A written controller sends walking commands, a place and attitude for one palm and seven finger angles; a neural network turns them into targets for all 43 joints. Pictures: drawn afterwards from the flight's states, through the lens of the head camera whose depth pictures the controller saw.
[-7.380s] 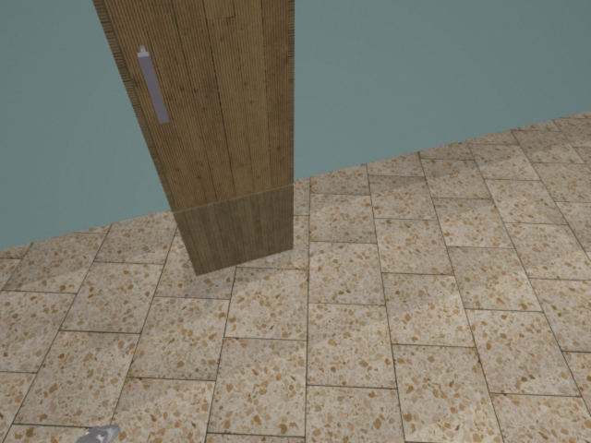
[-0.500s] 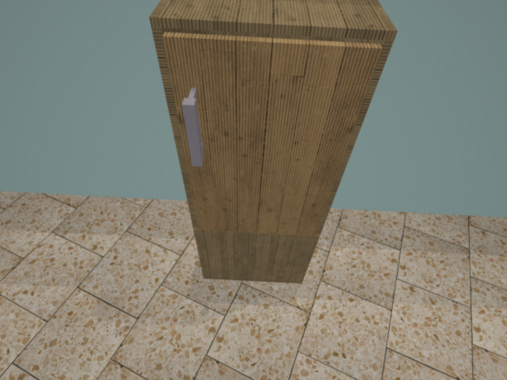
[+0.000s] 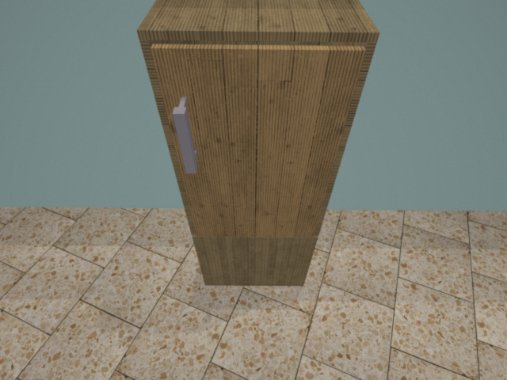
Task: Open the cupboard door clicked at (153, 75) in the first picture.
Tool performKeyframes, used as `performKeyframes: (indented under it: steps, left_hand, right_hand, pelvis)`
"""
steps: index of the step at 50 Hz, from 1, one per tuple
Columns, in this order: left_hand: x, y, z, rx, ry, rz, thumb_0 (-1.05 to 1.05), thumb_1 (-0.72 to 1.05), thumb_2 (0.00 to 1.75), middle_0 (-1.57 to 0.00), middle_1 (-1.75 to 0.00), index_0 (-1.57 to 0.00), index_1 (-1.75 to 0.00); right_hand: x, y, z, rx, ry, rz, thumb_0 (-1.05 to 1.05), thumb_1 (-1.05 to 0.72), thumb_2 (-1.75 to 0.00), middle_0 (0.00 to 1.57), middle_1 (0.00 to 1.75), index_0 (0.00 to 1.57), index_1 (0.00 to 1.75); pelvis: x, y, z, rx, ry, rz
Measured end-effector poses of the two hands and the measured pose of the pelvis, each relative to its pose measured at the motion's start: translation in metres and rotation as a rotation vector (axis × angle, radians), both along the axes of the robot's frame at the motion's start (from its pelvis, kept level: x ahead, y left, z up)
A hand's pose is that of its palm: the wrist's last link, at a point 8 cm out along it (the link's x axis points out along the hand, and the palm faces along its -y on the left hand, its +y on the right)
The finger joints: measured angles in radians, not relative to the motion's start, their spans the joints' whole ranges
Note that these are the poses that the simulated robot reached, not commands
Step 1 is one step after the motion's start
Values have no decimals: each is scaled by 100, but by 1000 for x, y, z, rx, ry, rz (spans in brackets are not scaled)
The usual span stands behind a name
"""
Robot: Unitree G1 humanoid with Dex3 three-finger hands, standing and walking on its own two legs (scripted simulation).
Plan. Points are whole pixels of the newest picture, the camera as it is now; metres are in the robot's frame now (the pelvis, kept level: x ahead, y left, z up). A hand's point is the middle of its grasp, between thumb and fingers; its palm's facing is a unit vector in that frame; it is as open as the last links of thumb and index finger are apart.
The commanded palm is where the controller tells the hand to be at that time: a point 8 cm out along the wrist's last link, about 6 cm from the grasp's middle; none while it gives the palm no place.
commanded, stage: look again from close up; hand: left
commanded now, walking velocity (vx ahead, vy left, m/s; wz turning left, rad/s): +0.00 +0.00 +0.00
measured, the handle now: (187, 136) +0.55 +0.16 +0.07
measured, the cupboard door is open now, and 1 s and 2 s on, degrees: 0 0 0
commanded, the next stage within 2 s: raise the hand with hooked fingers in 0.26 s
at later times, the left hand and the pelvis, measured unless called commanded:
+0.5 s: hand (138, 367) +0.16 +0.19 -0.06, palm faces +0.24 -0.96 -0.16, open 7.5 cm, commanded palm +0.12 +0.24 -0.05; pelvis +0.00 +0.00 +0.00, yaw +1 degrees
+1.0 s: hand (132, 339) +0.18 +0.19 -0.01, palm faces +0.02 -1.00 -0.07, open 9.9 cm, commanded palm +0.15 +0.26 +0.00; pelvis -0.04 -0.03 -0.07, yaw +2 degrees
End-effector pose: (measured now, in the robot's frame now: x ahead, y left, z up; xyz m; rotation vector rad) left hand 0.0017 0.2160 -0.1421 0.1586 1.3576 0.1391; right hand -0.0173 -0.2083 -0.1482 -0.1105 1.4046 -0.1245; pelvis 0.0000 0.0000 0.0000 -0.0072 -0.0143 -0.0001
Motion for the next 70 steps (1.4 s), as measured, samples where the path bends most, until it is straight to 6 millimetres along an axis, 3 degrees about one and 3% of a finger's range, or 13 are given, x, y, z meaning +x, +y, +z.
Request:
performKeyframes:
  steps: [8, 19, 21, 26, 29, 33, 37, 40, 43, 50, 58, 63, 70]
  left_hand:
    - [12, 9, 2, 9, -6, -8, 0, 91, 89, -20, -30, -20, -30]
    - [14, 14, 1, 8, 14, -13, 0, 91, 89, -20, -30, -20, -30]
    - [43, 18, 22, 15, -162, 70, 1, 91, 89, -20, -30, -20, -30]
    - [144, 19, 119, 53, -869, 84, 2, 87, 88, -20, -33, -20, -33]
    - [178, 14, 149, -2, -1181, 23, 1, 83, 86, -20, -36, -20, -35]
    - [176, 4, 144, -109, -1392, -139, 0, 75, 82, -21, -41, -20, -40]
    - [146, 7, 111, -154, -1300, -128, 0, 66, 79, -22, -46, -22, -46]
    - [125, 17, 102, -102, -1250, -50, 1, 59, 76, -23, -51, -22, -50]
    - [119, 23, 114, -35, -1302, -44, 1, 52, 73, -23, -55, -23, -55]
    - [159, 27, 140, -90, -1355, -169, 1, 35, 66, -24, -66, -24, -65]
    - [183, 45, 159, -95, -1296, -129, 1, 17, 58, -25, -77, -25, -77]
    - [184, 55, 165, -85, -1327, -131, 1, 5, 53, -26, -85, -26, -85]
    - [190, 70, 171, -95, -1346, -130, 0, -11, 46, -27, -96, -27, -95]
  right_hand:
    - [15, -6, 6, -27, -14, 6, 2, -93, -90, 20, 30, 20, 30]
    - [53, -18, 14, -69, -83, 31, 1, -92, -90, 20, 30, 20, 30]
    - [68, -21, 21, -87, -195, 31, 1, -91, -90, 20, 30, 20, 30]
    - [121, -28, 38, -107, -550, 51, 1, -91, -90, 20, 30, 20, 30]
    - [151, -35, 43, -112, -676, 84, 1, -91, -90, 20, 30, 20, 30]
    - [183, -48, 46, -125, -808, 131, 1, -91, -90, 20, 30, 20, 30]
    - [200, -55, 46, -143, -887, 156, 1, -91, -90, 20, 30, 20, 30]
    - [202, -55, 42, -151, -895, 172, 1, -91, -90, 20, 30, 20, 30]
    - [193, -50, 32, -149, -860, 192, 1, -91, -90, 20, 30, 20, 30]
    - [148, -42, 4, -106, -703, 153, 1, -91, -90, 20, 30, 21, 30]
    - [107, -50, 11, -129, -611, 55, 2, -90, -90, 20, 30, 21, 30]
    - [106, -56, 21, -171, -610, 65, 2, -91, -90, 20, 30, 21, 30]
    - [129, -48, 41, -198, -677, 104, 1, -91, -90, 20, 30, 20, 30]
  pelvis:
    - [6, 3, 3, 8, 9, -8]
    - [11, 5, 5, 4, 15, -15]
    - [10, 5, 4, 8, 20, -12]
    - [2, 4, -6, 33, 59, 25]
    - [-10, -2, -19, 20, 121, 17]
    - [-25, -12, -46, 14, 194, 2]
    - [-35, -19, -67, 8, 211, 11]
    - [-38, -24, -72, -8, 211, 21]
    - [-39, -28, -74, -23, 209, 32]
    - [-41, -29, -67, -36, 202, 36]
    - [-31, -18, -47, -13, 191, 6]
    - [-29, -9, -42, -15, 186, 4]
    - [-28, 2, -37, -26, 164, 11]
